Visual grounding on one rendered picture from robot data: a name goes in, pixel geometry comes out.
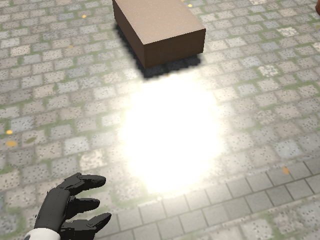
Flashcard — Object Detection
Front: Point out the left robot hand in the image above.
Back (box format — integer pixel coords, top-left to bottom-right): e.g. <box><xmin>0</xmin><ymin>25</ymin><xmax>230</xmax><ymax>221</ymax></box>
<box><xmin>34</xmin><ymin>172</ymin><xmax>112</xmax><ymax>240</ymax></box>

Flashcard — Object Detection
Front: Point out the robot left forearm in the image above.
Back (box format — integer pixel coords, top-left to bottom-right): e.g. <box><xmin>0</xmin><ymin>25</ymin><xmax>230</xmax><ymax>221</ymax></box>
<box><xmin>23</xmin><ymin>228</ymin><xmax>61</xmax><ymax>240</ymax></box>

